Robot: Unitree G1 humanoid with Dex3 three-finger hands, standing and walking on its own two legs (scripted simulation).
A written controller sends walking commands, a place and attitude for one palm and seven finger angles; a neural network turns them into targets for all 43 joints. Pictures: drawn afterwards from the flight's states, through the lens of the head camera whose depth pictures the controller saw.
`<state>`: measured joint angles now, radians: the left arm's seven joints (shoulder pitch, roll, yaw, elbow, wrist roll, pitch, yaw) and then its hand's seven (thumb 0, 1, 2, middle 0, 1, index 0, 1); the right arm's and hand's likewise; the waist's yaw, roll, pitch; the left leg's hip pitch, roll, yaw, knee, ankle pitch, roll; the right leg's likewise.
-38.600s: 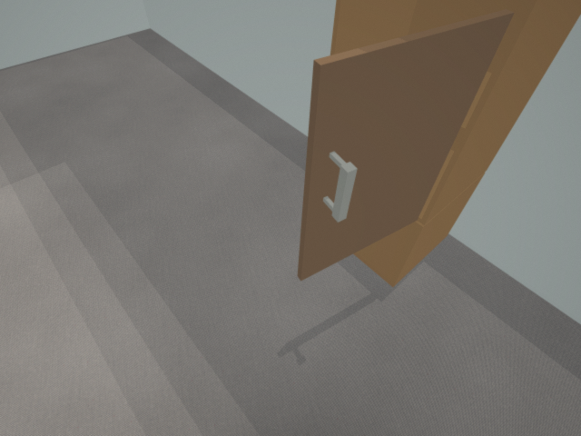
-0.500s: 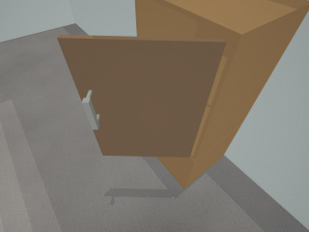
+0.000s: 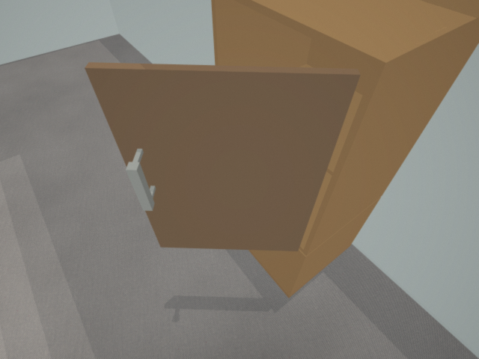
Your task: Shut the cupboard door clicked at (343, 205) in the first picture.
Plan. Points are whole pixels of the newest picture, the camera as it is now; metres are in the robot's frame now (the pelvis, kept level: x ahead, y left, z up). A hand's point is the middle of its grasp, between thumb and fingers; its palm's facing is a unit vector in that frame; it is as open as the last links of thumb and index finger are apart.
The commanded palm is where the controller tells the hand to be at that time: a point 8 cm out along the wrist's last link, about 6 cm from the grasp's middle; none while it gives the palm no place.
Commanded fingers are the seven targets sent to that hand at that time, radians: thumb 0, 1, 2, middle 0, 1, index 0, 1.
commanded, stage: look again from close up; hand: left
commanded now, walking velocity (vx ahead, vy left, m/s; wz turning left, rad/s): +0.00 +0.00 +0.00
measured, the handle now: (143, 180) +0.44 +0.24 +0.01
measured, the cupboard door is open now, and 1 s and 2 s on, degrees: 51 51 51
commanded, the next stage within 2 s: raise the hand and make a fist in 0.54 s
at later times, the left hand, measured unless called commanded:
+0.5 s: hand out of the picture +0.03 +0.18 -0.17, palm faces +0.02 -0.98 -0.21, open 7.4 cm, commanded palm none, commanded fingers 0.00 0.90 0.90 -0.20 -0.30 -0.20 -0.30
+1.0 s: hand (150, 341) +0.16 +0.16 -0.05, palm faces +0.00 -1.00 +0.03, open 6.4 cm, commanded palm +0.12 +0.22 -0.05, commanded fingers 0.00 0.90 0.90 -0.53 -0.66 -0.53 -0.66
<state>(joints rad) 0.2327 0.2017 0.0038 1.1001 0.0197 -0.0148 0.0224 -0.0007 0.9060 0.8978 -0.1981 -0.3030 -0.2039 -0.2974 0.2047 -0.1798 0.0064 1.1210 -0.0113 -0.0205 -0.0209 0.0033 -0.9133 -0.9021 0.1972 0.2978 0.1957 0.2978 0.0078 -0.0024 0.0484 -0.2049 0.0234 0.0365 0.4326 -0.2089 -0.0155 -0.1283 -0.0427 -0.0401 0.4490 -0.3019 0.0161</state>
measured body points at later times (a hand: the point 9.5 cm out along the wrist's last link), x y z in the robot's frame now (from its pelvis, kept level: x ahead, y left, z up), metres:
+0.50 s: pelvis +0.01 +0.00 +0.00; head +0.03 +0.00 +0.45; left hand +0.03 +0.23 -0.16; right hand +0.04 -0.23 -0.16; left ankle +0.01 +0.13 -0.74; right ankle -0.04 -0.12 -0.74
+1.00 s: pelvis -0.04 -0.02 -0.07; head -0.01 +0.00 +0.38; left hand +0.15 +0.21 -0.05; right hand +0.17 -0.27 -0.12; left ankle +0.01 +0.13 -0.74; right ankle -0.04 -0.12 -0.74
